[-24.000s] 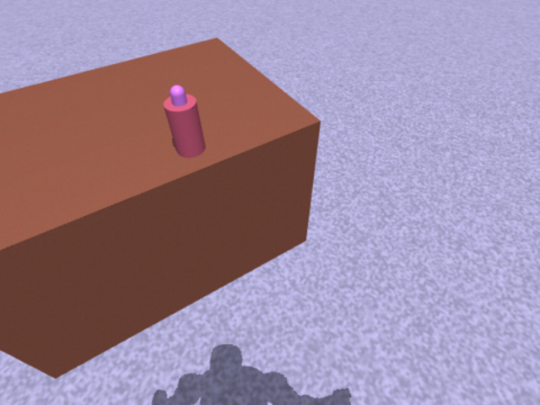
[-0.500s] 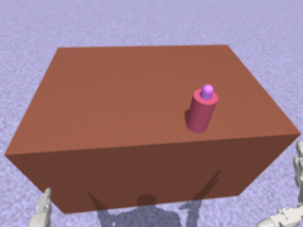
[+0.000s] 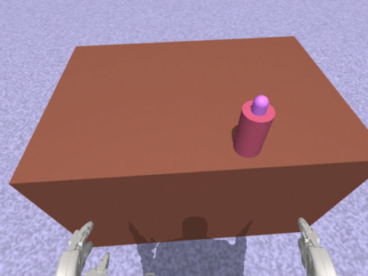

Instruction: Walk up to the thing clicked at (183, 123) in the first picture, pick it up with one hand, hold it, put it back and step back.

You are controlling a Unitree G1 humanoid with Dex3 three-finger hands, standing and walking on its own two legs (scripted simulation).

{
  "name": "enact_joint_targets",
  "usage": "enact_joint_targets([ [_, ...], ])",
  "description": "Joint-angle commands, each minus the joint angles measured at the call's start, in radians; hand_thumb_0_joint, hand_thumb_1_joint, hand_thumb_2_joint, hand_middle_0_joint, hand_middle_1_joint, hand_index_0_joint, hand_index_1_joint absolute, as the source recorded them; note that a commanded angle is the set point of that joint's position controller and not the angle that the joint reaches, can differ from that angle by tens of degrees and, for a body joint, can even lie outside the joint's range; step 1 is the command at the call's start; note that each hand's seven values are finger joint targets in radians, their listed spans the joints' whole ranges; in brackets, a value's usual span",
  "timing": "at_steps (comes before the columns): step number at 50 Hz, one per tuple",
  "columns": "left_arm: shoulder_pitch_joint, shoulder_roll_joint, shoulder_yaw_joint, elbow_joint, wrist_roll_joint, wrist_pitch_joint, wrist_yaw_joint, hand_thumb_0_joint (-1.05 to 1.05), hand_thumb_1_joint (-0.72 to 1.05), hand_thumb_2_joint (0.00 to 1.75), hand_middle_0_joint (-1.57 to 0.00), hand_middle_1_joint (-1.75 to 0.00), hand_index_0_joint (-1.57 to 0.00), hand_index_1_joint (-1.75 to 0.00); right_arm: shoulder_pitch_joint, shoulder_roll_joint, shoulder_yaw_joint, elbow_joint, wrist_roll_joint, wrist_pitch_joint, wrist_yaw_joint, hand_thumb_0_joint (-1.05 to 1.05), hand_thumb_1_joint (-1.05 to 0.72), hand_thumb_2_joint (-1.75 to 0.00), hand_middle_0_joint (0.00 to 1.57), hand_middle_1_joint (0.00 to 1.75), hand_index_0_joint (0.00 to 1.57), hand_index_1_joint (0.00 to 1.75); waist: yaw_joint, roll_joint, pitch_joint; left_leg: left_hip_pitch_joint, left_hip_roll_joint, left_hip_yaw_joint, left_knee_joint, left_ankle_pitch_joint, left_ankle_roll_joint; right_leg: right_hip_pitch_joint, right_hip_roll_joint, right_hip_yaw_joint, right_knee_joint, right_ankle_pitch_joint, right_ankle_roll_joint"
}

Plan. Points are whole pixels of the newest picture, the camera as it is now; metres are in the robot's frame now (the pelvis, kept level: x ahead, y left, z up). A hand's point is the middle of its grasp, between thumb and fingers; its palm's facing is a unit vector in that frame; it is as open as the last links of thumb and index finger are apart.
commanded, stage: home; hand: right
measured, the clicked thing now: (253, 124) +0.48 -0.18 +0.03
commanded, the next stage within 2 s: none
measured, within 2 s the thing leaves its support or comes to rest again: neither
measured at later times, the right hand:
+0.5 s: hand (271, 253) +0.19 -0.16 -0.05, palm faces +0.11 +0.97 -0.21, open 17.3 cm
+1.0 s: hand (276, 258) +0.18 -0.17 -0.05, palm faces +0.11 +0.96 -0.24, open 17.3 cm
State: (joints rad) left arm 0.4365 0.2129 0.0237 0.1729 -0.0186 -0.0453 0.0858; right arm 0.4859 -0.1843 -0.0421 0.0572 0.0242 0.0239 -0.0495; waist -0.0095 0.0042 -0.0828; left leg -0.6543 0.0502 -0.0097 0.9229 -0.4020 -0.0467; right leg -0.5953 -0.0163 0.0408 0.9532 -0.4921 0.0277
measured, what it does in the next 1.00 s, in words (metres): stands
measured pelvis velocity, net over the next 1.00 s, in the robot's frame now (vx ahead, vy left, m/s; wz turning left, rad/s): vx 0.01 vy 0.01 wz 0.00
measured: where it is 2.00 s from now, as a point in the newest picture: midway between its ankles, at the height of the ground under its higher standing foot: outside the picture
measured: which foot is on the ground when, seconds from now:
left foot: down 0.00-1.00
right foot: down 0.00-1.00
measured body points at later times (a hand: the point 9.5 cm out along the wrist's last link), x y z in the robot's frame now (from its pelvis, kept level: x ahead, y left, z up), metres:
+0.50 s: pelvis +0.02 +0.01 -0.01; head +0.06 +0.01 +0.44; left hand +0.18 +0.24 -0.04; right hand +0.18 -0.22 -0.04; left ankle +0.04 +0.15 -0.69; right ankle +0.00 -0.14 -0.69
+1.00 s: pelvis +0.01 +0.01 -0.01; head +0.04 +0.01 +0.44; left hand +0.17 +0.24 -0.04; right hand +0.17 -0.22 -0.03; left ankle +0.04 +0.15 -0.69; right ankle +0.00 -0.14 -0.69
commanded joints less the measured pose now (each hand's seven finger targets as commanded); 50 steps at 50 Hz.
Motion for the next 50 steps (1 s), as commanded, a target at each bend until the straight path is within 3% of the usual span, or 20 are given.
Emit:
enact_joint_targets([
  [1,-0.089,0.006,-0.058,-0.217,0.0,-0.049,-0.001,0.0,0.89,0.9,-0.2,-0.29,-0.2,-0.3,-0.074,-0.064,0.015,-0.153,-0.003,-0.054,-0.018,0.0,0.58,-0.04,0.05,0.05,0.05,0.05,0.0,-0.048,-0.088,0.121,-0.033,0.07,-0.107,0.109,0.046,-0.046,0.019,-0.055,-0.179,0.174,-0.016],
  [2,-0.061,-0.018,-0.069,-0.177,0.001,-0.044,-0.006,0.0,0.89,0.9,-0.2,-0.29,-0.2,-0.3,-0.119,-0.084,0.01,-0.247,-0.001,-0.061,-0.02,0.0,0.54,-0.06,0.05,0.06,0.05,0.06,-0.014,-0.094,-0.108,0.131,-0.034,0.069,-0.102,0.114,0.05,-0.03,0.021,-0.056,-0.181,0.185,-0.012],
  [3,-0.038,0.017,-0.031,-0.179,0.002,-0.041,-0.003,0.0,0.9,0.9,-0.2,-0.29,-0.2,-0.3,-0.094,-0.106,-0.017,-0.231,-0.003,-0.053,-0.025,0.0,0.53,-0.07,0.06,0.06,0.06,0.06,-0.007,-0.125,-0.143,0.14,-0.033,0.068,-0.098,0.141,0.052,-0.01,0.023,-0.058,-0.176,0.225,-0.007],
  [4,-0.014,0.038,-0.007,-0.16,0.005,-0.032,-0.002,0.0,0.9,0.9,-0.2,-0.29,-0.2,-0.3,-0.058,-0.145,-0.057,-0.247,-0.002,-0.048,-0.03,0.0,0.52,-0.07,0.06,0.06,0.06,0.06,-0.025,-0.146,-0.161,0.16,-0.032,0.068,-0.092,0.174,0.054,0.001,0.025,-0.061,-0.167,0.272,-0.002],
  [5,-0.025,0.073,0.027,-0.192,0.002,-0.029,0.001,0.0,0.89,0.9,-0.2,-0.29,-0.2,-0.3,-0.036,-0.171,-0.077,-0.233,-0.001,-0.037,-0.032,0.0,0.52,-0.07,0.06,0.06,0.06,0.06,-0.012,-0.126,-0.151,0.161,-0.033,0.065,-0.106,0.172,0.05,0.003,0.028,-0.067,-0.167,0.254,-0.007],
  [7,-0.013,0.127,0.085,-0.206,0.003,-0.021,0.003,0.0,0.9,0.9,-0.2,-0.29,-0.2,-0.3,0.016,-0.18,-0.091,-0.211,0.0,-0.014,-0.037,0.0,0.52,-0.07,0.06,0.06,0.06,0.06,-0.005,-0.105,-0.155,0.164,-0.039,0.072,-0.1,0.185,0.046,0.004,0.025,-0.064,-0.168,0.268,-0.005],
  [8,-0.001,0.128,0.092,-0.21,0.004,-0.013,0.001,0.0,0.9,0.9,-0.2,-0.29,-0.2,-0.3,0.029,-0.153,-0.07,-0.189,0.002,-0.008,-0.034,0.0,0.54,-0.06,0.05,0.05,0.05,0.05,0.006,-0.082,-0.149,0.167,-0.038,0.073,-0.102,0.2,0.043,0.002,0.026,-0.067,-0.157,0.275,-0.007],
  [11,-0.004,0.105,0.076,-0.217,-0.006,0.004,-0.005,0.0,0.9,0.9,-0.2,-0.3,-0.2,-0.3,0.011,-0.109,-0.025,-0.169,0.006,0.008,-0.027,0.0,0.57,-0.05,0.05,0.05,0.05,0.05,0.017,-0.02,-0.101,0.132,-0.039,0.077,-0.11,0.167,0.04,-0.019,0.022,-0.063,-0.153,0.232,-0.017],
  [13,-0.043,0.077,0.034,-0.271,-0.009,0.003,-0.01,0.0,0.9,0.9,-0.2,-0.3,-0.2,-0.3,-0.015,-0.063,0.025,-0.163,0.006,0.011,-0.019,0.0,0.55,-0.06,0.05,0.05,0.05,0.05,0.027,0.066,-0.103,0.121,-0.039,0.077,-0.115,0.168,0.035,-0.032,0.019,-0.061,-0.134,0.224,-0.028],
  [16,-0.036,0.045,0.003,-0.285,-0.011,0.012,-0.009,0.0,0.9,0.9,-0.2,-0.3,-0.2,-0.3,-0.054,-0.061,0.033,-0.2,0.003,0.008,-0.02,0.0,0.53,-0.07,0.06,0.06,0.06,0.06,0.023,0.065,-0.115,0.118,-0.039,0.071,-0.113,0.168,0.036,-0.026,0.021,-0.065,-0.133,0.229,-0.028],
  [18,-0.012,0.06,0.02,-0.302,-0.007,0.017,-0.004,0.0,0.9,0.9,-0.2,-0.3,-0.2,-0.3,-0.06,-0.092,-0.003,-0.229,-0.001,0.007,-0.024,0.0,0.53,-0.07,0.06,0.06,0.06,0.06,0.023,0.063,-0.174,0.138,-0.035,0.062,-0.104,0.208,0.036,-0.01,0.026,-0.068,-0.115,0.267,-0.029],
  [22,0.041,0.085,0.056,-0.288,-0.007,0.031,0.008,0.0,0.9,0.9,-0.2,-0.3,-0.2,-0.3,-0.035,-0.152,-0.071,-0.247,-0.004,0.02,-0.035,0.0,0.51,-0.08,0.06,0.06,0.06,0.06,0.015,0.006,-0.189,0.145,-0.029,0.047,-0.1,0.216,0.036,-0.004,0.033,-0.08,-0.109,0.267,-0.025],
  [27,0.042,0.072,0.045,-0.264,-0.009,0.039,0.003,0.0,0.9,0.9,-0.2,-0.3,-0.2,-0.3,0.0,-0.119,-0.039,-0.243,0.0,0.037,-0.036,0.0,0.53,-0.07,0.06,0.06,0.06,0.06,0.005,-0.06,-0.147,0.108,-0.035,0.064,-0.071,0.21,0.044,-0.014,0.025,-0.068,-0.125,0.294,-0.012],
  [31,0.007,0.052,0.017,-0.298,-0.005,0.04,-0.005,0.0,0.9,0.9,-0.2,-0.3,-0.2,-0.3,0.005,-0.087,0.001,-0.248,-0.001,0.04,-0.031,0.0,0.53,-0.06,0.05,0.06,0.05,0.06,0.005,-0.031,-0.163,0.111,-0.034,0.064,-0.067,0.22,0.044,-0.028,0.022,-0.066,-0.108,0.298,-0.014],
  [35,0.001,0.074,0.033,-0.327,-0.004,0.045,0.003,0.0,0.9,0.9,-0.2,-0.3,-0.2,-0.3,-0.012,-0.098,-0.005,-0.249,-0.002,0.037,-0.033,0.0,0.51,-0.08,0.06,0.06,0.06,0.06,0.02,0.031,-0.153,0.102,-0.037,0.063,-0.083,0.185,0.038,-0.039,0.022,-0.067,-0.105,0.25,-0.023],
  [38,0.033,0.086,0.055,-0.324,-0.005,0.053,0.007,0.0,0.9,0.9,-0.2,-0.3,-0.2,-0.3,-0.01,-0.133,-0.048,-0.264,-0.003,0.037,-0.039,0.0,0.51,-0.08,0.06,0.06,0.06,0.06,0.014,0.023,-0.154,0.103,-0.034,0.06,-0.087,0.166,0.037,-0.045,0.026,-0.067,-0.108,0.227,-0.025],
  [41,0.044,0.087,0.057,-0.331,-0.008,0.061,0.01,0.0,0.9,0.9,-0.2,-0.3,-0.2,-0.3,-0.016,-0.128,-0.04,-0.26,-0.003,0.037,-0.04,0.0,0.52,-0.07,0.06,0.06,0.06,0.06,0.018,0.009,-0.133,0.082,-0.035,0.057,-0.09,0.124,0.039,-0.056,0.026,-0.071,-0.118,0.183,-0.025],
  [46,0.041,0.054,0.022,-0.328,-0.008,0.06,0.004,0.0,0.9,0.9,-0.2,-0.3,-0.2,-0.3,-0.011,-0.097,-0.003,-0.271,-0.002,0.034,-0.038,0.0,0.49,-0.09,0.06,0.06,0.06,0.06,0.011,-0.016,-0.154,0.079,-0.034,0.057,-0.069,0.15,0.043,-0.051,0.024,-0.068,-0.108,0.215,-0.023],
  [48,0.02,0.057,0.017,-0.333,-0.009,0.056,0.003,0.0,0.9,0.9,-0.2,-0.3,-0.2,-0.3,-0.018,-0.106,-0.014,-0.28,-0.001,0.033,-0.041,0.0,0.52,-0.07,0.06,0.06,0.06,0.06,0.006,-0.016,-0.136,0.074,-0.033,0.055,-0.078,0.119,0.044,-0.063,0.025,-0.069,-0.113,0.183,-0.022],
  [50,0.03,0.073,0.041,-0.339,-0.007,0.053,0.007,0.0,0.9,0.9,-0.2,-0.3,-0.2,-0.3,-0.015,-0.11,-0.016,-0.287,-0.003,0.032,-0.043,0.0,0.48,-0.09,0.06,0.06,0.06,0.06,0.014,-0.036,-0.158,0.07,-0.034,0.056,-0.071,0.127,0.045,-0.05,0.024,-0.066,-0.112,0.191,-0.021],
])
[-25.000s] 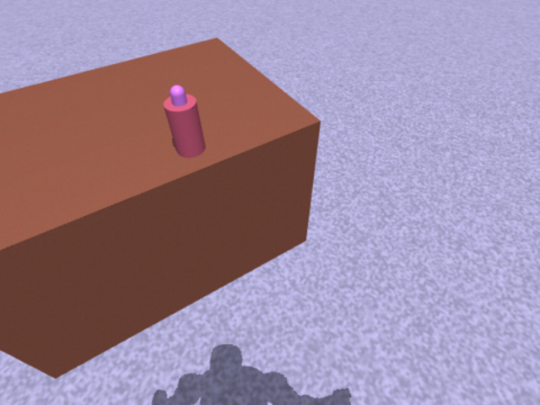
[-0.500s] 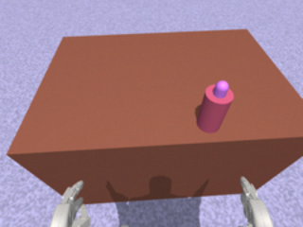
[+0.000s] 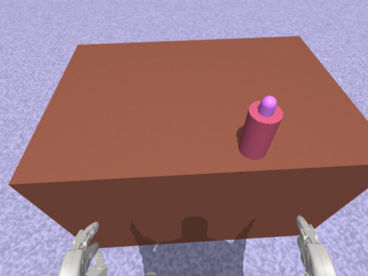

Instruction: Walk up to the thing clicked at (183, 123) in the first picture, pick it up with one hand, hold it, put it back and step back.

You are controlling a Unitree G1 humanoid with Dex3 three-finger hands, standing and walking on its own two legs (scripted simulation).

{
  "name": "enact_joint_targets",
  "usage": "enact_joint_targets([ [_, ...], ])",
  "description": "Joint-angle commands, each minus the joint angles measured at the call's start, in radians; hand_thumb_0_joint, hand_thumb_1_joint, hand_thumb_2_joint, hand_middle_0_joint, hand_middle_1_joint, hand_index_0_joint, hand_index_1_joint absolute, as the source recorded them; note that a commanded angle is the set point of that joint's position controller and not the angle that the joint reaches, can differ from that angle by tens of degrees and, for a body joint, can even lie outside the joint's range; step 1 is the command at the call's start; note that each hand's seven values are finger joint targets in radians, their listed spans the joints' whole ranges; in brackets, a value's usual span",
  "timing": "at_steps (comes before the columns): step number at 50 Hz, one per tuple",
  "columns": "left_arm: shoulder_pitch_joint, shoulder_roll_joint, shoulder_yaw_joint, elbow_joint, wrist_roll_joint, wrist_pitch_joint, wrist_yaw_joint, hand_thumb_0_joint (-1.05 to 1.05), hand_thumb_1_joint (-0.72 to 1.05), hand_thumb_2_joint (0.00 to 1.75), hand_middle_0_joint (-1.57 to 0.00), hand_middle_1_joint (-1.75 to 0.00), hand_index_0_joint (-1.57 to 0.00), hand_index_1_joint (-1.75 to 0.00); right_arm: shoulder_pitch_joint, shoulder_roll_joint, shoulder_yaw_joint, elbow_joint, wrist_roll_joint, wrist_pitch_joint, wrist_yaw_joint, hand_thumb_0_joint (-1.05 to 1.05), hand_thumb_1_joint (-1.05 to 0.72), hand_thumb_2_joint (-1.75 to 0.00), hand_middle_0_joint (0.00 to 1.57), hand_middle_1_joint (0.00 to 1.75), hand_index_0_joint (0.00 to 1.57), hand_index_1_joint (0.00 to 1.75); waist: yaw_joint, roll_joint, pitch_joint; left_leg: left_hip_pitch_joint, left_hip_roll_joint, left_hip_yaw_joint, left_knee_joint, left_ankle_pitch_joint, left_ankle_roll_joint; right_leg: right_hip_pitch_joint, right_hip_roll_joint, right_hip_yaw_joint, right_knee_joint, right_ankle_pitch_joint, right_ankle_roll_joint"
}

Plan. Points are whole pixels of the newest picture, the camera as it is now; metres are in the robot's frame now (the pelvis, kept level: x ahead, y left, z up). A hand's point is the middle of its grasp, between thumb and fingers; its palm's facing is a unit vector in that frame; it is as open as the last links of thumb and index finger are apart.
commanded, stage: home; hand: right
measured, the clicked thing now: (260, 126) +0.47 -0.18 +0.04
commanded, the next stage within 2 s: stand in 1.40 s
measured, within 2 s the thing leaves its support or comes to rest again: neither
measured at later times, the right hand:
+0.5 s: hand (285, 265) +0.17 -0.18 -0.04, palm faces +0.12 +0.96 -0.25, open 17.3 cm
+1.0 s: hand (283, 262) +0.18 -0.18 -0.04, palm faces +0.13 +0.96 -0.25, open 17.3 cm
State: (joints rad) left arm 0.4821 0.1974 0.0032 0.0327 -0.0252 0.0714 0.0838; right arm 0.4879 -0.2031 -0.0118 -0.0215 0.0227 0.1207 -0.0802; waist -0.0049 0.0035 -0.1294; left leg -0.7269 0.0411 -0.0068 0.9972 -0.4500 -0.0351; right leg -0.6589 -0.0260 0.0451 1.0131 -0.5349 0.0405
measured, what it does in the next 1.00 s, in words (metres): stands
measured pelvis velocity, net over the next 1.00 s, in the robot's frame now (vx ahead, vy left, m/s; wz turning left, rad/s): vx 0.01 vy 0.00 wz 0.01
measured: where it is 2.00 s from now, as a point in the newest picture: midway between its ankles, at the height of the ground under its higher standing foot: outside the picture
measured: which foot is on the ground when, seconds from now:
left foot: down 0.00-1.00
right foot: down 0.00-1.00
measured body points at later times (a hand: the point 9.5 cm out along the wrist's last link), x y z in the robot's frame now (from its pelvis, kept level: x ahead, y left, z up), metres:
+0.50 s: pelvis +0.00 +0.00 +0.00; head +0.03 +0.00 +0.45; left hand +0.16 +0.23 -0.03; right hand +0.16 -0.23 -0.02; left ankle +0.03 +0.14 -0.68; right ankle -0.02 -0.14 -0.68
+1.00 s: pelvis +0.01 +0.00 +0.00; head +0.04 +0.00 +0.45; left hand +0.17 +0.24 -0.05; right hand +0.17 -0.23 -0.02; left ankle +0.03 +0.14 -0.68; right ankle -0.02 -0.14 -0.68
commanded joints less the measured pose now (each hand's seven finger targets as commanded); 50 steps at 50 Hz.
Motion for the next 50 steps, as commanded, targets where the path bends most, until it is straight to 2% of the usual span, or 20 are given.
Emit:
enact_joint_targets([
  [1,-0.025,0.098,0.064,-0.2,0.0,-0.063,0.01,0.0,0.9,0.9,-0.2,-0.3,-0.2,-0.3,-0.014,-0.098,-0.054,-0.2,0.0,-0.063,-0.014,0.0,0.51,-0.08,0.06,0.06,0.06,0.06,0.01,-0.012,-0.103,0.144,-0.028,0.059,-0.15,0.158,0.032,0.001,0.033,-0.067,-0.176,0.217,-0.035],
  [7,-0.005,0.099,0.071,-0.201,-0.001,-0.054,0.016,0.0,0.9,0.9,-0.2,-0.3,-0.2,-0.3,0.0,-0.1,-0.057,-0.197,0.0,-0.065,-0.018,0.0,0.52,-0.07,0.06,0.06,0.06,0.06,0.007,0.001,-0.097,0.141,-0.026,0.053,-0.153,0.145,0.031,-0.007,0.034,-0.07,-0.17,0.2,-0.038],
  [8,-0.021,0.098,0.059,-0.219,-0.004,-0.058,0.014,0.0,0.9,0.9,-0.2,-0.3,-0.2,-0.3,0.018,-0.073,-0.036,-0.155,0.002,-0.062,-0.016,0.0,0.54,-0.06,0.05,0.06,0.05,0.06,0.01,0.024,-0.071,0.13,-0.029,0.06,-0.154,0.132,0.03,-0.018,0.032,-0.068,-0.18,0.189,-0.04],
  [9,-0.018,0.092,0.062,-0.2,-0.003,-0.055,0.013,0.0,0.9,0.9,-0.2,-0.3,-0.2,-0.3,-0.011,-0.102,-0.056,-0.209,0.001,-0.069,-0.018,0.0,0.52,-0.07,0.06,0.06,0.06,0.06,-0.003,-0.011,-0.083,0.133,-0.027,0.056,-0.151,0.123,0.034,-0.015,0.032,-0.066,-0.182,0.183,-0.035],
  [13,-0.015,0.093,0.054,-0.206,-0.005,-0.059,0.013,0.0,0.9,0.9,-0.2,-0.3,-0.2,-0.3,-0.022,-0.088,-0.038,-0.199,0.003,-0.069,-0.016,0.0,0.53,-0.07,0.06,0.06,0.05,0.06,0.014,0.003,-0.056,0.112,-0.03,0.057,-0.163,0.084,0.032,-0.025,0.031,-0.069,-0.19,0.137,-0.038],
  [17,-0.016,0.104,0.068,-0.215,-0.004,-0.058,0.013,0.0,0.9,0.9,-0.2,-0.3,-0.2,-0.3,-0.007,-0.104,-0.052,-0.213,0.001,-0.073,-0.021,0.0,0.52,-0.07,0.06,0.06,0.06,0.06,0.0,-0.025,-0.098,0.127,-0.032,0.062,-0.138,0.124,0.038,-0.005,0.028,-0.059,-0.192,0.191,-0.031],
  [21,-0.003,0.095,0.065,-0.209,-0.003,-0.057,0.014,0.0,0.9,0.9,-0.2,-0.3,-0.2,-0.3,-0.006,-0.099,-0.05,-0.208,0.001,-0.074,-0.022,0.0,0.51,-0.08,0.06,0.06,0.06,0.06,0.006,-0.021,-0.115,0.142,-0.029,0.059,-0.135,0.173,0.035,0.008,0.031,-0.064,-0.17,0.239,-0.032],
  [26,-0.012,0.088,0.054,-0.218,-0.003,-0.056,0.014,0.0,0.9,0.9,-0.2,-0.3,-0.2,-0.3,-0.007,-0.082,-0.032,-0.187,0.002,-0.076,-0.02,0.0,0.52,-0.07,0.06,0.06,0.06,0.06,0.009,0.007,-0.088,0.136,-0.026,0.053,-0.151,0.135,0.032,-0.011,0.035,-0.073,-0.171,0.189,-0.039],
  [27,-0.016,0.089,0.054,-0.218,-0.002,-0.054,0.014,0.0,0.9,0.9,-0.2,-0.3,-0.2,-0.3,-0.011,-0.095,-0.047,-0.202,0.002,-0.08,-0.023,0.0,0.5,-0.08,0.06,0.06,0.06,0.06,0.0,0.004,-0.095,0.14,-0.027,0.055,-0.151,0.135,0.033,-0.015,0.035,-0.07,-0.173,0.193,-0.038],
  [29,-0.012,0.09,0.056,-0.218,-0.003,-0.054,0.016,0.0,0.9,0.9,-0.2,-0.3,-0.2,-0.3,-0.012,-0.096,-0.045,-0.196,0.002,-0.077,-0.021,0.0,0.51,-0.08,0.06,0.06,0.06,0.06,0.011,0.01,-0.083,0.127,-0.026,0.05,-0.162,0.123,0.029,-0.017,0.036,-0.076,-0.168,0.175,-0.041],
  [31,0.012,0.094,0.062,-0.208,-0.002,-0.051,0.017,0.0,0.9,0.9,-0.2,-0.3,-0.2,-0.3,0.004,-0.099,-0.051,-0.189,0.001,-0.075,-0.02,0.0,0.52,-0.07,0.06,0.06,0.06,0.06,0.015,0.019,-0.097,0.138,-0.023,0.042,-0.164,0.155,0.027,-0.01,0.041,-0.083,-0.154,0.202,-0.043],
  [33,-0.004,0.088,0.053,-0.211,-0.002,-0.052,0.015,0.0,0.9,0.9,-0.2,-0.3,-0.2,-0.3,0.007,-0.105,-0.061,-0.189,0.003,-0.075,-0.02,0.0,0.53,-0.07,0.05,0.06,0.05,0.06,-0.001,0.014,-0.087,0.149,-0.021,0.045,-0.16,0.162,0.028,-0.018,0.042,-0.081,-0.156,0.211,-0.041],
  [34,0.002,0.094,0.064,-0.219,-0.002,-0.053,0.016,0.0,0.9,0.9,-0.2,-0.3,-0.2,-0.3,0.004,-0.103,-0.058,-0.202,0.002,-0.074,-0.021,0.0,0.51,-0.07,0.06,0.06,0.06,0.06,0.007,0.007,-0.123,0.151,-0.023,0.046,-0.147,0.197,0.029,0.005,0.039,-0.077,-0.151,0.246,-0.04],
  [37,0.006,0.099,0.067,-0.214,-0.004,-0.046,0.016,0.0,0.9,0.9,-0.2,-0.3,-0.2,-0.3,-0.002,-0.101,-0.051,-0.202,0.001,-0.076,-0.021,0.0,0.51,-0.08,0.06,0.06,0.06,0.06,0.009,-0.017,-0.105,0.137,-0.028,0.053,-0.131,0.205,0.033,0.012,0.032,-0.07,-0.164,0.267,-0.032],
  [42,-0.013,0.082,0.049,-0.224,-0.003,-0.043,0.012,0.0,0.9,0.9,-0.2,-0.3,-0.2,-0.3,-0.01,-0.094,-0.042,-0.206,0.003,-0.081,-0.02,0.0,0.51,-0.08,0.06,0.06,0.06,0.06,0.004,-0.006,-0.09,0.141,-0.025,0.049,-0.145,0.167,0.033,-0.005,0.032,-0.073,-0.167,0.225,-0.034],
  [43,-0.094,0.147,0.052,0.039,-0.013,-0.05,0.023,0.0,0.9,0.9,-0.2,-0.3,-0.2,-0.3,0.051,-0.116,-0.101,-0.183,0.0,-0.06,-0.04,0.0,0.54,-0.06,0.05,0.05,0.05,0.05,0.012,0.021,-0.093,0.137,-0.042,0.053,-0.153,0.163,0.03,0.011,0.024,-0.053,-0.152,0.208,-0.044],
  [44,-0.083,0.136,0.045,0.002,-0.014,-0.066,0.027,0.0,0.9,0.9,-0.2,-0.3,-0.2,-0.3,0.036,-0.083,-0.055,-0.224,-0.002,-0.049,-0.038,0.0,0.53,-0.07,0.05,0.06,0.05,0.06,0.029,0.013,-0.117,0.147,-0.037,0.051,-0.158,0.18,0.028,0.026,0.025,-0.058,-0.153,0.218,-0.046],
  [47,-0.113,0.13,0.04,0.041,-0.013,-0.088,0.03,0.0,0.9,0.9,-0.2,-0.3,-0.2,-0.3,0.045,-0.095,-0.055,-0.246,-0.004,-0.028,-0.048,0.0,0.52,-0.07,0.05,0.06,0.05,0.06,0.011,-0.021,-0.134,0.178,-0.038,0.057,-0.139,0.26,0.03,0.037,0.022,-0.055,-0.15,0.309,-0.036],
  [48,-0.135,0.13,0.037,0.075,-0.013,-0.096,0.034,0.0,0.9,0.9,-0.2,-0.3,-0.2,-0.3,0.055,-0.091,-0.044,-0.209,-0.005,-0.022,-0.05,0.0,0.54,-0.06,0.05,0.05,0.05,0.05,0.018,-0.04,-0.085,0.154,-0.039,0.058,-0.144,0.241,0.03,0.023,0.02,-0.056,-0.156,0.29,-0.036],
  [50,-0.148,0.129,0.037,0.117,-0.008,-0.113,0.039,0.0,0.9,0.9,-0.2,-0.3,-0.2,-0.3,0.025,-0.086,-0.043,-0.231,-0.004,-0.017,-0.056,0.0,0.55,-0.05,0.05,0.05,0.05,0.05,0.034,-0.043,-0.092,0.158,-0.04,0.058,-0.146,0.248,0.032,0.039,0.017,-0.053,-0.151,0.292,-0.037],
])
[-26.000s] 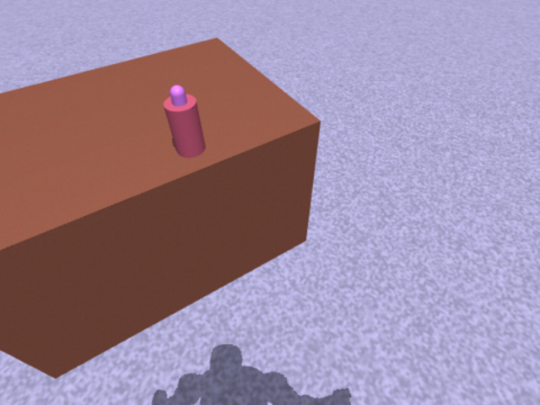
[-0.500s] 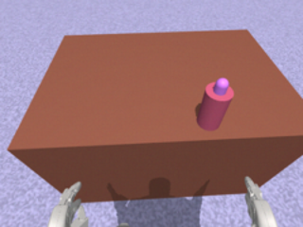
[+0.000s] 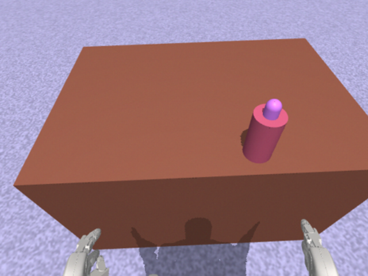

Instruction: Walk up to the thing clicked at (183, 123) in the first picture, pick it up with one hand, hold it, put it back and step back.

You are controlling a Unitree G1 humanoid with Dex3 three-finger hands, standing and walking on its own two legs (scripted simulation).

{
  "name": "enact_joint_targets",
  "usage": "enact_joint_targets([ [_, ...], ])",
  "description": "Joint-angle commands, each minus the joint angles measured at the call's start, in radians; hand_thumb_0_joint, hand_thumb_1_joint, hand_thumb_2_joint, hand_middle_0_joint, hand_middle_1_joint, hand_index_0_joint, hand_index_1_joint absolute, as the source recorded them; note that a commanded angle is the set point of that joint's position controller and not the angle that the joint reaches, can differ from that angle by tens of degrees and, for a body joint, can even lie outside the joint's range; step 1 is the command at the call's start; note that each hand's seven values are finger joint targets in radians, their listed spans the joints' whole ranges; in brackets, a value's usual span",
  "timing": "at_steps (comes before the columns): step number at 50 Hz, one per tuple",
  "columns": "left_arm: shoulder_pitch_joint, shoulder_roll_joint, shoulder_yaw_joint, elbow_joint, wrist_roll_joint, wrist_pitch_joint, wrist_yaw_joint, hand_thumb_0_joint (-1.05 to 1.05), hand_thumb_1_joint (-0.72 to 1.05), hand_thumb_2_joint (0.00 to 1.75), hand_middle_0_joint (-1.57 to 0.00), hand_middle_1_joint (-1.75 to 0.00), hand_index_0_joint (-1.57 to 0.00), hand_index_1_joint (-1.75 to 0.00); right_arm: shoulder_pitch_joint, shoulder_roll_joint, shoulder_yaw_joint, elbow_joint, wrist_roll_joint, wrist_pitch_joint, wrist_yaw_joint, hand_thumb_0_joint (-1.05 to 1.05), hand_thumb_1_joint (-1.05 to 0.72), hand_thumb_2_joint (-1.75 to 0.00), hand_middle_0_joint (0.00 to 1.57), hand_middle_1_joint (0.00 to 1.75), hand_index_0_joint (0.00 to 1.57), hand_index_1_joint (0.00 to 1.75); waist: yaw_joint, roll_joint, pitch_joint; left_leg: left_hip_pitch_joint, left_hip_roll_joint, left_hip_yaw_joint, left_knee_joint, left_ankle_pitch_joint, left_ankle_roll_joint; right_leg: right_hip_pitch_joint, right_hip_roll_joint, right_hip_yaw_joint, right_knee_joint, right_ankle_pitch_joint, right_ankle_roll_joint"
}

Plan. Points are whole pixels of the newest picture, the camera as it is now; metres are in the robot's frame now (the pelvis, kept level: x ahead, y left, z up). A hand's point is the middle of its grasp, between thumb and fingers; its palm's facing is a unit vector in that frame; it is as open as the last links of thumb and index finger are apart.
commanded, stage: home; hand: right
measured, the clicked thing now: (265, 129) +0.47 -0.19 +0.04
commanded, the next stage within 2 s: stand in 0.40 s
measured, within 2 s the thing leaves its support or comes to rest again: neither
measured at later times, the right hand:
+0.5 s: hand out of the picture +0.09 -0.25 -0.11, palm faces -0.01 +0.93 -0.37, open 17.2 cm
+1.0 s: hand out of the picture +0.03 -0.24 -0.09, palm faces +0.02 +0.94 -0.35, open 8.4 cm
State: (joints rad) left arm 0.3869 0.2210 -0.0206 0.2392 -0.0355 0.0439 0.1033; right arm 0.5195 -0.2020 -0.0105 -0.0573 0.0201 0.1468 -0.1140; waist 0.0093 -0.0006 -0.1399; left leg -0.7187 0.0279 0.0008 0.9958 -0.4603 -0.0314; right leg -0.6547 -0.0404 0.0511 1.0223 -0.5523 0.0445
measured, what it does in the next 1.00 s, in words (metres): rises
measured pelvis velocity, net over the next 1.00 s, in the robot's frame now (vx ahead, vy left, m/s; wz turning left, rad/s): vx -0.02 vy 0.01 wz -0.01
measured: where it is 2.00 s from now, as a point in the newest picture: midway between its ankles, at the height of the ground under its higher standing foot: outside the picture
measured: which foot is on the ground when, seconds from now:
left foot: down 0.00-1.00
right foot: down 0.00-1.00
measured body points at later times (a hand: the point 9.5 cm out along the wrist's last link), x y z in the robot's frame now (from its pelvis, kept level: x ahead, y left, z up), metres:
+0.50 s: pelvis -0.01 +0.00 +0.03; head +0.02 +0.00 +0.48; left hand +0.08 +0.30 -0.09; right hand +0.09 -0.30 -0.08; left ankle +0.02 +0.14 -0.67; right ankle -0.02 -0.14 -0.67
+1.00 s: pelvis -0.02 +0.01 +0.06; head -0.03 +0.01 +0.51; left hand +0.04 +0.30 -0.08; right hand +0.03 -0.29 -0.07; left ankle +0.02 +0.14 -0.67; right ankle -0.02 -0.15 -0.67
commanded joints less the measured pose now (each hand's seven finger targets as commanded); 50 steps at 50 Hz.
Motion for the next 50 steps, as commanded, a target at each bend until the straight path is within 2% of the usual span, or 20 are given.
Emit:
enact_joint_targets([
  [1,-0.064,0.111,0.064,-0.072,0.003,-0.095,0.023,0.0,0.9,0.9,-0.2,-0.3,-0.2,-0.3,-0.02,-0.089,-0.044,-0.195,-0.002,-0.037,-0.024,0.0,0.54,-0.06,0.05,0.05,0.05,0.05,0.028,-0.035,-0.071,0.147,-0.029,0.052,-0.156,0.242,0.026,0.034,0.031,-0.057,-0.167,0.29,-0.042],
  [3,-0.09,0.111,0.062,-0.045,0.006,-0.11,0.029,0.0,0.9,0.9,-0.2,-0.3,-0.2,-0.3,-0.015,-0.109,-0.065,-0.189,-0.004,-0.029,-0.031,0.0,0.53,-0.06,0.05,0.06,0.05,0.06,0.016,-0.023,-0.054,0.152,-0.026,0.051,-0.169,0.215,0.025,0.019,0.032,-0.059,-0.166,0.259,-0.044],
  [5,-0.106,0.112,0.064,-0.026,0.009,-0.124,0.034,0.0,0.9,0.9,-0.2,-0.3,-0.2,-0.3,-0.025,-0.108,-0.06,-0.206,-0.006,-0.023,-0.034,0.0,0.52,-0.07,0.05,0.06,0.05,0.06,0.014,-0.013,-0.075,0.165,-0.029,0.053,-0.173,0.213,0.024,0.033,0.033,-0.055,-0.171,0.26,-0.046],
  [6,-0.185,0.3,0.09,0.237,0.159,-0.105,-0.007,0.0,0.9,0.9,-0.2,-0.3,-0.2,-0.3,-0.2,-0.297,-0.097,0.145,-0.125,-0.098,0.012,0.0,0.51,-0.07,0.06,0.06,0.06,0.06,-0.011,0.021,0.063,0.292,0.032,-0.041,-0.187,0.232,0.095,0.121,0.001,0.002,-0.214,0.332,-0.097],
  [7,-0.161,0.287,0.108,0.266,0.158,-0.097,-0.025,0.0,0.9,0.9,-0.2,-0.3,-0.2,-0.3,-0.174,-0.269,-0.103,0.301,-0.125,-0.132,0.032,0.0,0.48,-0.09,0.06,0.06,0.06,0.06,-0.012,0.001,-0.004,0.334,0.045,-0.055,-0.192,0.262,0.118,0.157,-0.002,0.006,-0.21,0.35,-0.113],
  [9,-0.185,0.261,0.105,0.287,0.138,-0.091,-0.042,0.0,0.9,0.9,-0.2,-0.3,-0.2,-0.3,-0.21,-0.269,-0.092,0.364,-0.117,-0.166,0.055,0.0,0.51,-0.08,0.06,0.06,0.06,0.06,0.003,0.025,0.023,0.32,0.051,-0.075,-0.218,0.336,0.135,0.147,0.003,0.008,-0.191,0.362,-0.12],
  [11,-0.198,0.264,0.101,0.329,0.103,-0.094,-0.062,0.0,0.9,0.9,-0.2,-0.3,-0.2,-0.3,-0.224,-0.271,-0.079,0.437,-0.09,-0.183,0.078,0.0,0.52,-0.07,0.06,0.06,0.06,0.06,0.014,0.027,0.016,0.33,0.052,-0.069,-0.235,0.331,0.125,0.217,0.006,0.004,-0.225,0.323,-0.118],
  [13,-0.186,0.28,0.102,0.369,0.086,-0.09,-0.076,0.0,0.9,0.9,-0.2,-0.3,-0.2,-0.3,-0.264,-0.281,-0.082,0.512,-0.071,-0.184,0.087,0.0,0.52,-0.07,0.06,0.06,0.06,0.06,0.012,0.057,0.005,0.334,0.048,-0.069,-0.234,0.304,0.112,0.234,0.006,0.025,-0.255,0.315,-0.12],
  [15,-0.186,0.287,0.107,0.406,0.086,-0.088,-0.082,0.0,0.9,0.9,-0.2,-0.3,-0.2,-0.3,-0.283,-0.265,-0.082,0.573,-0.068,-0.187,0.088,0.0,0.53,-0.07,0.05,0.06,0.05,0.06,0.006,0.007,0.019,0.339,0.034,-0.052,-0.226,0.253,0.102,0.238,-0.009,0.064,-0.3,0.287,-0.125],
  [19,-0.215,0.298,0.105,0.464,0.091,-0.087,-0.085,0.0,0.9,0.9,-0.2,-0.3,-0.2,-0.3,-0.305,-0.271,-0.085,0.68,-0.07,-0.191,0.091,0.0,0.51,-0.07,0.06,0.06,0.06,0.06,-0.006,-0.05,0.059,0.371,0.022,-0.044,-0.237,0.232,0.097,0.224,-0.033,0.104,-0.374,0.264,-0.13],
  [22,-0.227,0.314,0.104,0.508,0.085,-0.089,-0.083,0.0,0.9,0.9,-0.2,-0.3,-0.2,-0.3,-0.312,-0.28,-0.084,0.748,-0.067,-0.188,0.092,0.0,0.5,-0.08,0.06,0.06,0.06,0.06,-0.013,-0.084,0.101,0.388,0.017,-0.038,-0.264,0.254,0.093,0.239,-0.055,0.135,-0.427,0.311,-0.133],
  [25,-0.206,0.306,0.1,0.553,0.072,-0.083,-0.079,0.0,0.9,0.9,-0.2,-0.3,-0.2,-0.3,-0.303,-0.312,-0.087,0.82,-0.065,-0.193,0.089,0.0,0.49,-0.09,0.06,0.06,0.06,0.06,-0.006,-0.021,0.076,0.46,0.052,-0.074,-0.32,0.348,0.102,0.276,-0.032,0.085,-0.4,0.381,-0.115],
  [27,-0.192,0.308,0.1,0.589,0.067,-0.077,-0.075,0.0,0.9,0.9,-0.2,-0.3,-0.2,-0.3,-0.31,-0.319,-0.086,0.858,-0.06,-0.193,0.087,0.0,0.33,-0.25,0.2,0.22,0.2,0.22,0.001,-0.009,0.074,0.467,0.069,-0.089,-0.358,0.375,0.104,0.318,-0.023,0.063,-0.4,0.404,-0.107],
  [28,-0.191,0.306,0.096,0.605,0.065,-0.075,-0.075,0.0,0.9,0.9,-0.2,-0.3,-0.2,-0.3,-0.316,-0.318,-0.081,0.877,-0.058,-0.193,0.087,0.0,0.25,-0.33,0.2,0.3,0.2,0.3,0.001,-0.014,0.087,0.454,0.07,-0.09,-0.373,0.37,0.102,0.337,-0.027,0.064,-0.419,0.412,-0.105],
  [31,-0.196,0.316,0.093,0.644,0.062,-0.072,-0.073,0.0,0.9,0.9,-0.2,-0.3,-0.2,-0.3,-0.317,-0.316,-0.073,0.934,-0.052,-0.192,0.083,0.0,0.01,-0.57,0.2,0.3,0.2,0.3,-0.004,-0.026,0.089,0.491,0.067,-0.072,-0.399,0.405,0.089,0.367,-0.041,0.073,-0.459,0.444,-0.106],
  [35,-0.2,0.301,0.084,0.7,0.053,-0.059,-0.074,0.0,0.9,0.9,-0.2,-0.3,-0.2,-0.3,-0.348,-0.331,-0.066,0.996,-0.053,-0.188,0.083,0.0,-0.31,-0.89,0.2,0.3,0.2,0.3,0.003,0.041,0.143,0.478,0.098,-0.117,-0.532,0.27,0.088,0.39,-0.02,0.044,-0.512,0.337,-0.089],
  [38,-0.207,0.293,0.079,0.736,0.055,-0.06,-0.078,0.0,0.9,0.9,-0.2,-0.3,-0.2,-0.3,-0.368,-0.332,-0.059,1.029,-0.053,-0.188,0.084,0.0,-0.55,-0.9,0.2,0.3,0.2,0.3,0.005,0.049,0.161,0.478,0.105,-0.124,-0.6,0.228,0.081,0.43,-0.021,0.04,-0.554,0.322,-0.082],
  [42,-0.234,0.307,0.076,0.769,0.058,-0.07,-0.081,0.0,0.9,0.9,-0.2,-0.3,-0.2,-0.3,-0.374,-0.324,-0.052,1.073,-0.044,-0.188,0.086,0.0,-0.87,-0.9,0.2,0.3,0.2,0.3,-0.008,0.026,0.167,0.527,0.088,-0.091,-0.607,0.272,0.063,0.447,-0.043,0.055,-0.627,0.358,-0.078],
  [44,-0.246,0.304,0.072,0.786,0.056,-0.071,-0.082,0.0,0.9,0.9,-0.2,-0.3,-0.2,-0.3,-0.381,-0.318,-0.051,1.089,-0.04,-0.186,0.088,0.0,-0.9,-0.9,0.2,0.3,0.2,0.3,-0.013,0.008,0.175,0.547,0.083,-0.082,-0.613,0.27,0.059,0.447,-0.051,0.059,-0.657,0.354,-0.077],
  [50,-0.254,0.304,0.068,0.824,0.056,-0.07,-0.086,0.0,0.9,0.9,-0.2,-0.3,-0.2,-0.3,-0.408,-0.331,-0.051,1.122,-0.042,-0.179,0.095,0.0,-0.9,-0.9,0.2,0.3,0.2,0.3,-0.008,0.018,0.191,0.529,0.091,-0.096,-0.677,0.151,0.056,0.463,-0.047,0.044,-0.69,0.29,-0.067],
])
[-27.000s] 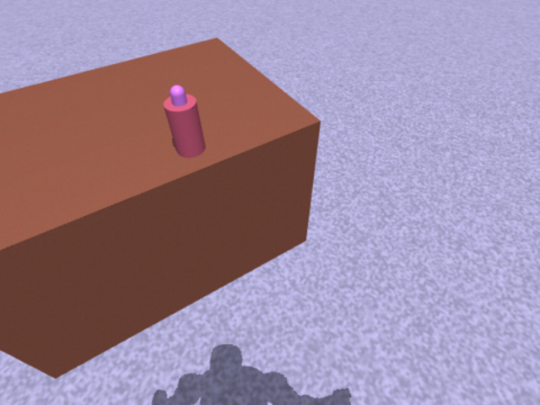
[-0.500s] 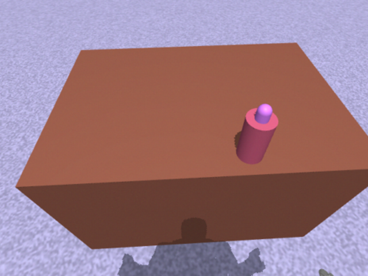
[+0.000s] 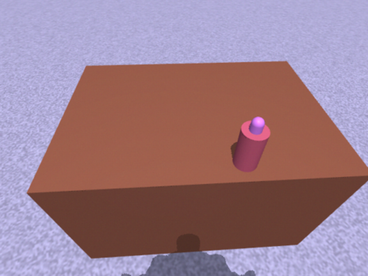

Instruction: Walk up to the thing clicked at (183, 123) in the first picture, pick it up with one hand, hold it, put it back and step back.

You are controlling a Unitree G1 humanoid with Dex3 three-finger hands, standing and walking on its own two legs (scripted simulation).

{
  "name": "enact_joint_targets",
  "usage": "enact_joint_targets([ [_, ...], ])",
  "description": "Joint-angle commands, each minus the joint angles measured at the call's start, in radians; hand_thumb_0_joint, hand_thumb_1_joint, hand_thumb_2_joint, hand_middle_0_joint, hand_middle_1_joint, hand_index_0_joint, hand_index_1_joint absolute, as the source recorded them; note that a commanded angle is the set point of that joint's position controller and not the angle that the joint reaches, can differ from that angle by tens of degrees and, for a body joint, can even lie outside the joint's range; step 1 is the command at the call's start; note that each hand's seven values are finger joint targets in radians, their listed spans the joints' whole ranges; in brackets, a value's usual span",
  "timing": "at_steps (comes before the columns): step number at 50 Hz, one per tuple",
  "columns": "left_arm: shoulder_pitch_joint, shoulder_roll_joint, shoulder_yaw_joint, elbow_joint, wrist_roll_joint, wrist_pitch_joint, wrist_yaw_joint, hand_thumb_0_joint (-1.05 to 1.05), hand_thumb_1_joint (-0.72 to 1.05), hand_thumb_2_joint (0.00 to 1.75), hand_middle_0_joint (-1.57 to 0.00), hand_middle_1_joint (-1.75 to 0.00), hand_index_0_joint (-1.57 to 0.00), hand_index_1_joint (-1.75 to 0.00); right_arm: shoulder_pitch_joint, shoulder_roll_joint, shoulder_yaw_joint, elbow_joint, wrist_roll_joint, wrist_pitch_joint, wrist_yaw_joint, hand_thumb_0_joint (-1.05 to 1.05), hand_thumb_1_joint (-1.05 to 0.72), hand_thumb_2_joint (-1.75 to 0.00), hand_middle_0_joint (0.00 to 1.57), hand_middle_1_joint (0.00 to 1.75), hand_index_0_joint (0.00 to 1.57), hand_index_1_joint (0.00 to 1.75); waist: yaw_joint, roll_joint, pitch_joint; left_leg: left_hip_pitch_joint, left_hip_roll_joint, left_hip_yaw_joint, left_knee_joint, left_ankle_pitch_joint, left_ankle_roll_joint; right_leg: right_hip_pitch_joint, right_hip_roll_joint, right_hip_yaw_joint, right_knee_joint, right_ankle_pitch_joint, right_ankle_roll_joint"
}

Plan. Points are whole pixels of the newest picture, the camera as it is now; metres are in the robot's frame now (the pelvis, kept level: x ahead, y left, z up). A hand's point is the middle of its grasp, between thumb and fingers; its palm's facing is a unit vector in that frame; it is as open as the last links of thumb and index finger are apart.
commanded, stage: stand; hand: right
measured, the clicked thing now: (251, 142) +0.49 -0.19 -0.03
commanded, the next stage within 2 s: none
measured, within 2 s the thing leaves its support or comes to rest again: neither
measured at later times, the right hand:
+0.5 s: hand out of the picture +0.06 -0.25 -0.16, palm faces +0.00 +0.94 -0.33, open 7.4 cm
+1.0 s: hand out of the picture +0.08 -0.25 -0.15, palm faces +0.01 +0.94 -0.35, open 7.4 cm
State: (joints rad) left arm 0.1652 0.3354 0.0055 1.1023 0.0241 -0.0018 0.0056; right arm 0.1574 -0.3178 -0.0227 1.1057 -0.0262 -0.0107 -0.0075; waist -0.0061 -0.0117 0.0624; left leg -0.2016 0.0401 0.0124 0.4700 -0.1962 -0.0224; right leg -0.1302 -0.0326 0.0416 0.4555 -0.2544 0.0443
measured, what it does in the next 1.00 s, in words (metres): stands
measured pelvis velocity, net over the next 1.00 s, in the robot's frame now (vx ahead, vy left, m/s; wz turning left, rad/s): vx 0.01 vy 0.00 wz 0.00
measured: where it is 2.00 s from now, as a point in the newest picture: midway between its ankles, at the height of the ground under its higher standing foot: outside the picture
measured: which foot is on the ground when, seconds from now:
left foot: down 0.00-1.00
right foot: down 0.00-1.00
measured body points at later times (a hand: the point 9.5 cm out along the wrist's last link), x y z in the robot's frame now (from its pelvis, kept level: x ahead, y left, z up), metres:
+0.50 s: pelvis +0.00 +0.00 +0.00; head +0.01 +0.00 +0.45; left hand +0.05 +0.30 -0.14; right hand +0.06 -0.30 -0.13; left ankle +0.04 +0.13 -0.74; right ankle +0.00 -0.15 -0.74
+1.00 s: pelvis +0.01 +0.00 +0.01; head +0.02 +0.01 +0.46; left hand +0.08 +0.30 -0.13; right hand +0.08 -0.30 -0.12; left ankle +0.04 +0.13 -0.74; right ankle +0.00 -0.15 -0.74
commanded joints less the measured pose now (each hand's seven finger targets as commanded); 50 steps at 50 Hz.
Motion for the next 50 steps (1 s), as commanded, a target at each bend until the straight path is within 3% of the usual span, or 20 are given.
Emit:
enact_joint_targets([
  [1,-0.034,0.193,0.041,-0.034,-0.003,-0.025,0.011,0.0,0.9,0.9,-0.2,-0.3,-0.2,-0.3,-0.049,-0.21,-0.038,-0.038,0.006,-0.019,-0.01,0.0,-0.9,-0.9,0.2,0.3,0.2,0.3,0.005,0.014,0.0,0.01,0.075,-0.105,-0.152,-0.103,0.045,-0.067,-0.057,0.057,-0.133,-0.02,-0.067],
  [10,-0.039,0.202,0.038,-0.009,-0.005,-0.024,0.009,0.0,0.9,0.9,-0.2,-0.3,-0.2,-0.3,-0.062,-0.221,-0.035,-0.011,0.008,-0.013,-0.005,0.0,-0.9,-0.9,0.2,0.3,0.2,0.3,0.001,0.021,-0.003,0.039,0.076,-0.103,-0.165,-0.106,0.041,-0.079,-0.061,0.06,-0.16,-0.035,-0.062],
  [35,-0.055,0.208,0.036,-0.003,-0.01,-0.026,0.011,0.0,0.9,0.9,-0.2,-0.3,-0.2,-0.3,-0.078,-0.232,-0.024,0.011,0.016,-0.02,-0.005,0.0,-0.9,-0.9,0.2,0.3,0.2,0.3,0.0,0.002,-0.063,0.102,0.091,-0.082,-0.152,0.154,0.043,-0.007,-0.083,0.045,-0.154,0.165,-0.05],
  [43,-0.072,0.211,0.038,-0.01,-0.012,-0.025,0.01,0.0,0.9,0.9,-0.2,-0.3,-0.2,-0.3,-0.085,-0.237,-0.026,0.011,0.017,-0.02,-0.004,0.0,-0.9,-0.9,0.2,0.3,0.2,0.3,-0.001,0.011,-0.067,0.099,0.091,-0.078,-0.158,0.152,0.04,0.007,-0.087,0.044,-0.159,0.178,-0.048],
  [50,-0.071,0.214,0.037,-0.014,-0.009,-0.023,0.008,0.0,0.9,0.9,-0.2,-0.3,-0.2,-0.3,-0.088,-0.235,-0.03,0.008,0.016,-0.015,-0.001,0.0,-0.9,-0.9,0.2,0.3,0.2,0.3,-0.008,0.008,-0.041,0.077,0.086,-0.087,-0.185,0.04,0.037,-0.019,-0.081,0.038,-0.176,0.08,-0.051],
])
